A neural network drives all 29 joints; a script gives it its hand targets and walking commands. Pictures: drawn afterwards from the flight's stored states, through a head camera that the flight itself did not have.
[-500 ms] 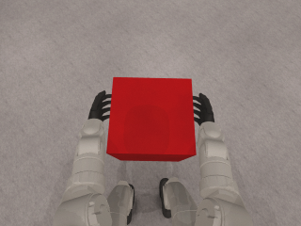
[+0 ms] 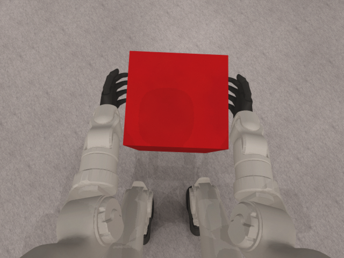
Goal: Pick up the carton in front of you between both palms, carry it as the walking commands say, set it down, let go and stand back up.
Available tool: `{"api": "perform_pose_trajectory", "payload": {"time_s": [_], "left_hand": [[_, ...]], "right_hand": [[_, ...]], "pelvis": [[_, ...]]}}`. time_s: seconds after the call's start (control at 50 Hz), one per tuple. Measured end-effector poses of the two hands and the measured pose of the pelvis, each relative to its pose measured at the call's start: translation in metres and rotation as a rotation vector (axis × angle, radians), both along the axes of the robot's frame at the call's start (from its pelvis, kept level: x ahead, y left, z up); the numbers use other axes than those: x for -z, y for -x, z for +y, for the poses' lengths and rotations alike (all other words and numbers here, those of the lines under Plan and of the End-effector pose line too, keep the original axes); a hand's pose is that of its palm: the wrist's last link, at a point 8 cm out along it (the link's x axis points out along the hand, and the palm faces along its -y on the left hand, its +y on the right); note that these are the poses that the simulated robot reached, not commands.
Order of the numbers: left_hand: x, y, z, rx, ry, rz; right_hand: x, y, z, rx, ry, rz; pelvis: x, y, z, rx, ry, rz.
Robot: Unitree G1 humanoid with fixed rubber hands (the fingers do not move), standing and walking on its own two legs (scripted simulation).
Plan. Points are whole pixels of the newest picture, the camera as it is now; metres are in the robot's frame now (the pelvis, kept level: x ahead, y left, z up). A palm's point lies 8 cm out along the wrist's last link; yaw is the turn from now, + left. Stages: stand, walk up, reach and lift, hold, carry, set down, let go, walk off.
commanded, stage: set down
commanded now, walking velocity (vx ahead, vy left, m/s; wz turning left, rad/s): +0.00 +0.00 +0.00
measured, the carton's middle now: (175, 112) +0.44 -0.02 -0.15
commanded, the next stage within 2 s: none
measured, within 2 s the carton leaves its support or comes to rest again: rests again in 1.52 s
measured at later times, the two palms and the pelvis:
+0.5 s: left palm (124, 106) +0.49 +0.13 -0.24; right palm (222, 113) +0.46 -0.17 -0.24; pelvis -0.03 -0.01 -0.13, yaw +0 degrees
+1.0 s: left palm (132, 107) +0.53 +0.13 -0.37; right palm (213, 110) +0.51 -0.17 -0.36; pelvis -0.03 +0.00 -0.21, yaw -1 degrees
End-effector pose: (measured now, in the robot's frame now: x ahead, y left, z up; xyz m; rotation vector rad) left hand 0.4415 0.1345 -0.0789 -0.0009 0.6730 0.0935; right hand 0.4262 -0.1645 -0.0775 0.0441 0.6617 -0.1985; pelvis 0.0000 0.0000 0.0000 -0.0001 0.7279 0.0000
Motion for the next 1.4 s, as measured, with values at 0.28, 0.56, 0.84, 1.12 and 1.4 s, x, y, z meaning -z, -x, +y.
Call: {"api": "perform_pose_trajectory", "payload": {"time_s": [0.28, 0.56, 0.84, 1.12, 1.4], "left_hand": [[0.095, -0.025, 0.001, 0.014, -0.011, 0.001], [0.178, -0.050, -0.001, 0.042, -0.031, 0.033], [0.270, -0.075, 0.002, 0.069, -0.044, 0.058], [0.301, -0.079, -0.002, 0.085, -0.034, 0.072], [0.311, -0.071, -0.001, 0.106, -0.026, 0.093]], "right_hand": [[0.097, -0.022, 0.001, 0.008, -0.005, 0.002], [0.181, -0.043, 0.000, 0.007, 0.010, 0.036], [0.266, -0.070, 0.002, -0.012, 0.043, 0.066], [0.287, -0.079, -0.004, -0.020, 0.040, 0.082], [0.300, -0.073, -0.006, -0.046, 0.038, 0.107]], "pelvis": [[0.080, 0.024, -0.006, -0.002, -0.002, 0.068], [0.140, 0.036, -0.007, 0.000, 0.000, 0.084], [0.193, 0.036, -0.002, -0.011, 0.011, 0.043], [0.218, 0.027, 0.002, -0.012, 0.020, 0.021], [0.225, 0.035, 0.000, -0.016, 0.019, -0.052]]}}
